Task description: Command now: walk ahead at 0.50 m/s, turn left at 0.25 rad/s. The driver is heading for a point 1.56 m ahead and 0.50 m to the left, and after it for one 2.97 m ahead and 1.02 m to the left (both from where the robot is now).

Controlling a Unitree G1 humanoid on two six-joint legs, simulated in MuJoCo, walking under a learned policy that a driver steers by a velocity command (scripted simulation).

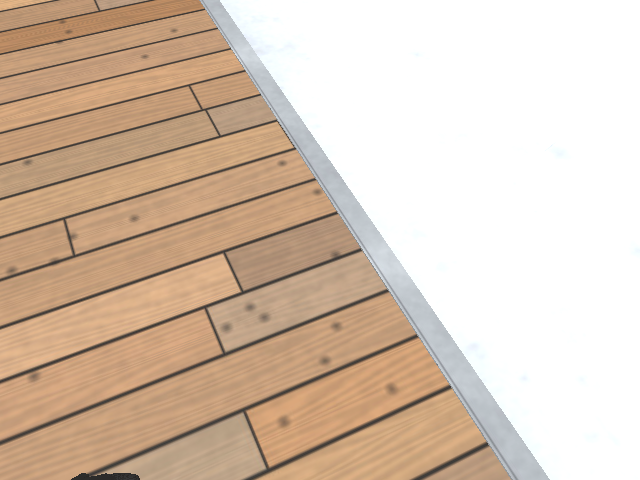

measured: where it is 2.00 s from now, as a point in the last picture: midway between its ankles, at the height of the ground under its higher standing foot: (130, 277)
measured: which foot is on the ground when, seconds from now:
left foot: down 0.00-0.14, up 0.16-0.62, down 0.64-1.00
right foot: up 0.00-0.12, down 0.14-0.66, up 0.68-1.00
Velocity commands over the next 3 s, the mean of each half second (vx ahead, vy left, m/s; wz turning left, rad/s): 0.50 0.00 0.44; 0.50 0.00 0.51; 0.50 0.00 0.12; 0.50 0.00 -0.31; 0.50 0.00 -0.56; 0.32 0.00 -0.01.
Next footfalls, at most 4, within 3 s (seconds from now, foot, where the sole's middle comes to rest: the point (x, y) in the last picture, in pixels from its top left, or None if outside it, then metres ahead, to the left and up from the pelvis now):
0.14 right None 0.23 -0.15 -0.78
0.64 left None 0.44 0.19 -0.78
1.16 right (234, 349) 0.79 0.14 -0.78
1.68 left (80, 317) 0.90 0.51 -0.78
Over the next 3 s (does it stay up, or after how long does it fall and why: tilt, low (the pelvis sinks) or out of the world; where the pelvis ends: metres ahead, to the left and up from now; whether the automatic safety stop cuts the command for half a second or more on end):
stays up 1.46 0.52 0.00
